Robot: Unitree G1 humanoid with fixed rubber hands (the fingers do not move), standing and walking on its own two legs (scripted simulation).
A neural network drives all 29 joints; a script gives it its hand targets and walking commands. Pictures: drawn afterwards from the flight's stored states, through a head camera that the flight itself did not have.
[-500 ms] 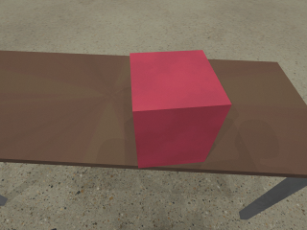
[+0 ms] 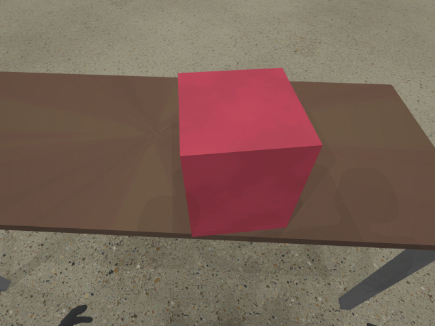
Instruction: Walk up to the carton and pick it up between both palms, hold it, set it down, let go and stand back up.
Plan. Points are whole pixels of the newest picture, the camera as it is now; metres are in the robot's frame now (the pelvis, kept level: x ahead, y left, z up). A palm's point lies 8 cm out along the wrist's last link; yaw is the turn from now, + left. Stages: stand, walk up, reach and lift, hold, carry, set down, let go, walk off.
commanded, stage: reach and lift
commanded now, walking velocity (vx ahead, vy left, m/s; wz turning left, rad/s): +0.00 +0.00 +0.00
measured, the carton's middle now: (235, 155) +0.42 -0.01 +0.08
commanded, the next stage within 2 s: none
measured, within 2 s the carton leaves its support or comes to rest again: neither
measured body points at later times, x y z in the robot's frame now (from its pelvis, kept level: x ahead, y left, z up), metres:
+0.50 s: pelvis -0.02 -0.01 +0.02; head +0.01 -0.01 +0.47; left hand +0.14 +0.24 -0.06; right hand +0.14 -0.28 -0.06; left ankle +0.00 +0.11 -0.71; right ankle +0.04 -0.11 -0.71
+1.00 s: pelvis -0.05 +0.00 +0.02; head -0.04 +0.01 +0.47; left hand +0.16 +0.23 +0.00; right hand +0.15 -0.24 +0.00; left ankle +0.00 +0.11 -0.71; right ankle +0.03 -0.11 -0.71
